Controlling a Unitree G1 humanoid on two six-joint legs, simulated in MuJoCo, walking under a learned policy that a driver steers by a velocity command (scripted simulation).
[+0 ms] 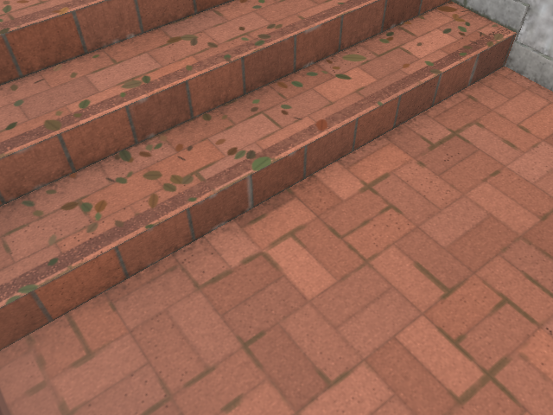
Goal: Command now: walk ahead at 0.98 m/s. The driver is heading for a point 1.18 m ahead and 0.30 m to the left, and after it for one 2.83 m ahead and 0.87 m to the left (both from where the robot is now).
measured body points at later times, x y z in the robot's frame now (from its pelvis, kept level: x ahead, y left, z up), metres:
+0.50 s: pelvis +0.48 -0.01 +0.00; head +0.50 -0.01 +0.45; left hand +0.37 +0.23 -0.14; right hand +0.70 -0.23 -0.08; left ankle +0.68 +0.15 -0.67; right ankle +0.37 -0.08 -0.74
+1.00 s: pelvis +0.95 +0.07 +0.01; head +0.98 +0.09 +0.46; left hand +1.13 +0.33 -0.05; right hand +1.01 -0.21 -0.12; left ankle +0.82 +0.08 -0.73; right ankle +1.09 -0.08 -0.67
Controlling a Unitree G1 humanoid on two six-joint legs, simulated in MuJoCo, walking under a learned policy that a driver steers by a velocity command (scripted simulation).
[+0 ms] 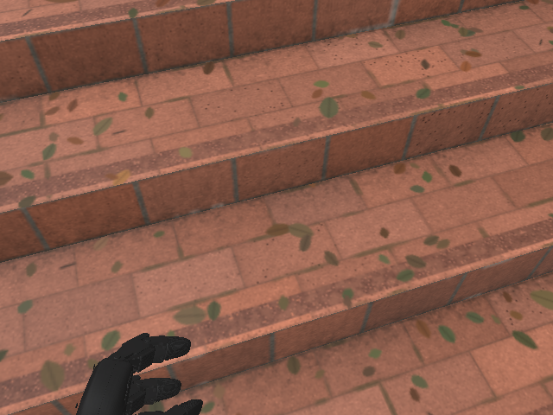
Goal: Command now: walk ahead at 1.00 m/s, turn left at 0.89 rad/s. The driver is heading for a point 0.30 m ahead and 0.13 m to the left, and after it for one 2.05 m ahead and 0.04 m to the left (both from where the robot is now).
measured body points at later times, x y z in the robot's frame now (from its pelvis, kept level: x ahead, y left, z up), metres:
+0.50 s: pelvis +0.39 +0.07 +0.12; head +0.39 +0.08 +0.57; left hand +0.55 +0.34 +0.09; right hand +0.54 -0.16 +0.00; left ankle +0.32 +0.09 -0.59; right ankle +0.44 -0.06 -0.29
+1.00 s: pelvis +0.79 +0.21 +0.31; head +0.83 +0.22 +0.76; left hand +0.62 +0.39 +0.18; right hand +1.13 +0.23 +0.36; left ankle +0.91 +0.36 -0.25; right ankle +0.66 +0.11 -0.43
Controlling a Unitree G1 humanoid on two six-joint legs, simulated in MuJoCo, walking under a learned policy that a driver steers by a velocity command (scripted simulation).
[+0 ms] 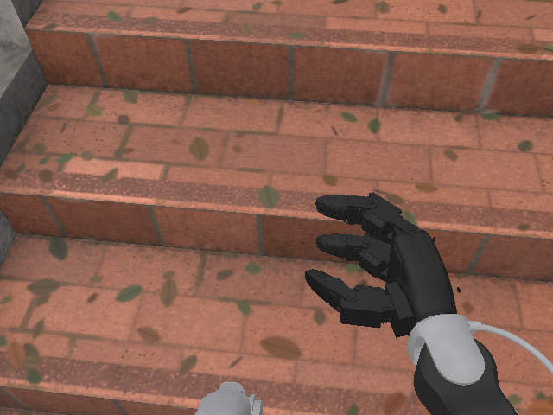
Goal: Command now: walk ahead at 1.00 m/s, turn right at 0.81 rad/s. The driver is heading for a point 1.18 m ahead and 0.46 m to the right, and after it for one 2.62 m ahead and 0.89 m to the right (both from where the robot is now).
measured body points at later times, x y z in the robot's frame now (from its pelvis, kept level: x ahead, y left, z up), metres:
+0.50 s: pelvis +0.43 -0.08 +0.18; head +0.46 -0.07 +0.63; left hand +0.73 +0.03 +0.09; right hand +0.33 -0.32 +0.06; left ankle +0.28 +0.14 -0.35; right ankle +0.48 -0.12 -0.46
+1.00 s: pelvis +0.84 -0.26 +0.39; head +0.84 -0.24 +0.84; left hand +1.16 -0.26 +0.33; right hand +0.67 -0.47 +0.27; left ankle +0.90 -0.14 -0.30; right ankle +0.73 -0.32 -0.09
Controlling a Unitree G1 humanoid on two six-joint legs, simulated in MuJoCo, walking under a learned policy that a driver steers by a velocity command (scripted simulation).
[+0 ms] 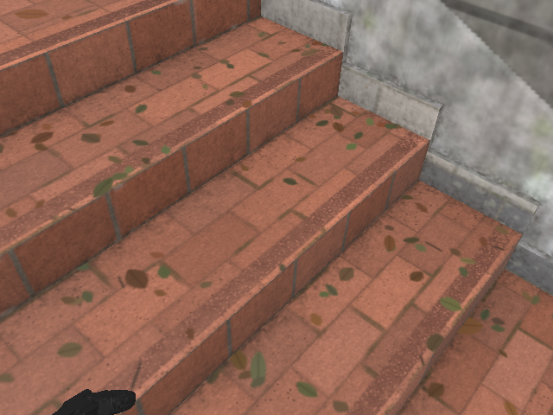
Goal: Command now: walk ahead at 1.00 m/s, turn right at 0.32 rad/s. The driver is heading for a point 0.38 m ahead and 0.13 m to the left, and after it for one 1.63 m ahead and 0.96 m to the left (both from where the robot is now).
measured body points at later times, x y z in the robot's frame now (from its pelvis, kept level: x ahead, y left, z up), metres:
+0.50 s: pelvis +0.36 +0.01 +0.19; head +0.39 +0.04 +0.64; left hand +0.37 +0.30 +0.06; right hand +0.64 -0.21 +0.14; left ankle +0.40 +0.11 -0.39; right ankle +0.38 -0.09 -0.54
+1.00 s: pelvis +0.60 +0.21 +0.27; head +0.61 +0.24 +0.72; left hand +0.73 +0.50 +0.23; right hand +0.78 +0.01 +0.16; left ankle +0.61 +0.26 -0.39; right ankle +0.68 +0.07 -0.23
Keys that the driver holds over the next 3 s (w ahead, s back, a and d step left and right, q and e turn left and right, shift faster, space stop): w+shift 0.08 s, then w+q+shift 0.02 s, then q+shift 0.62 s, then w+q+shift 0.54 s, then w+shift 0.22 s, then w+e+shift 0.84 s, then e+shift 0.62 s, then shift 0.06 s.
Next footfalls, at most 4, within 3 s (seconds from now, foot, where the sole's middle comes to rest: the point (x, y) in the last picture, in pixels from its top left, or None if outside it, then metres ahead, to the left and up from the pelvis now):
0.20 right None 0.42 -0.09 -0.58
0.80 left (152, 308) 0.64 0.28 -0.43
1.30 right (125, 126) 1.06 0.39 -0.28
1.72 left None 1.04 0.86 -0.13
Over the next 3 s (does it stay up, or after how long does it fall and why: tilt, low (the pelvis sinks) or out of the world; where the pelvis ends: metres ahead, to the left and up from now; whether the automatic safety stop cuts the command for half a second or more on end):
stays up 1.67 1.27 0.63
